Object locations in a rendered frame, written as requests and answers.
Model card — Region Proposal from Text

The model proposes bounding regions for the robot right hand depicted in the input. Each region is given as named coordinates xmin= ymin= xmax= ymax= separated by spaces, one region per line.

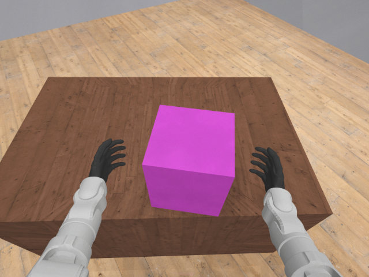
xmin=249 ymin=147 xmax=285 ymax=192

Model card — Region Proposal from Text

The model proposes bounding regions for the robot left hand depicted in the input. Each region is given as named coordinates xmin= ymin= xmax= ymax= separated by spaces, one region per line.
xmin=88 ymin=138 xmax=126 ymax=183

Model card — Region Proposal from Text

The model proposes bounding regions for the right robot forearm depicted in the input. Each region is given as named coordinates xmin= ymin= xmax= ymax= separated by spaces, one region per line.
xmin=262 ymin=188 xmax=343 ymax=277

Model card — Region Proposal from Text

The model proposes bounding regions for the left robot forearm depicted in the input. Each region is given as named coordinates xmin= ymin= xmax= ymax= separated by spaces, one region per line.
xmin=26 ymin=177 xmax=107 ymax=277

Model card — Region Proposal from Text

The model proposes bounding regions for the carton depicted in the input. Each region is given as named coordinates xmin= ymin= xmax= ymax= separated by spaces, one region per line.
xmin=142 ymin=105 xmax=235 ymax=216

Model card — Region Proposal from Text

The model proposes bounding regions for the pedestal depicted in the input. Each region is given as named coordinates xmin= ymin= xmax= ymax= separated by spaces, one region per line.
xmin=0 ymin=77 xmax=333 ymax=259

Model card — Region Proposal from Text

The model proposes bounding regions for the left robot upper arm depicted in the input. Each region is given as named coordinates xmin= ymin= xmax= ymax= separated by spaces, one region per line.
xmin=31 ymin=260 xmax=89 ymax=277

